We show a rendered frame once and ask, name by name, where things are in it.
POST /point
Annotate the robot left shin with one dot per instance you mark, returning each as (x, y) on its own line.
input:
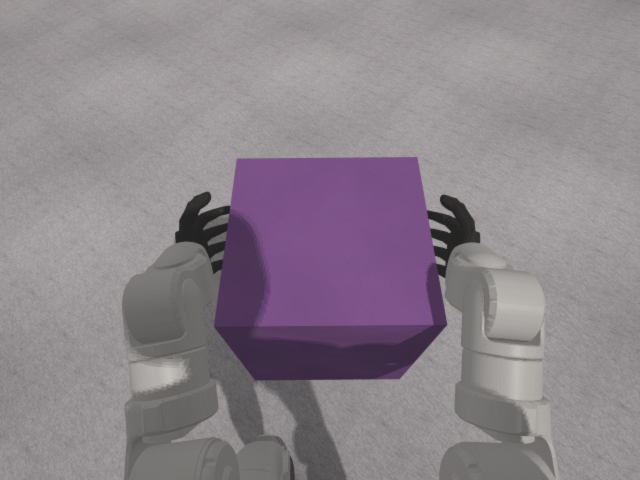
(266, 438)

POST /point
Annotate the robot right hand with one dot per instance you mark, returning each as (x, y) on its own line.
(462, 229)

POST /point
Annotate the robot left forearm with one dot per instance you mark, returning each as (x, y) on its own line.
(165, 340)

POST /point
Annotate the carton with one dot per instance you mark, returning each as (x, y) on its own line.
(329, 270)

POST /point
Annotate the right robot upper arm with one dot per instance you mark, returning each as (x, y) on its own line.
(493, 461)

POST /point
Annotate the robot left hand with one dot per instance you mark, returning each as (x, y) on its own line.
(191, 227)

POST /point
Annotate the left robot thigh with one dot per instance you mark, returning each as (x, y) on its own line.
(264, 460)

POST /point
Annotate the robot right forearm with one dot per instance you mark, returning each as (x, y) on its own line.
(503, 329)

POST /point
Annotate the left robot upper arm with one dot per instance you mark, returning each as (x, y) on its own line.
(200, 459)

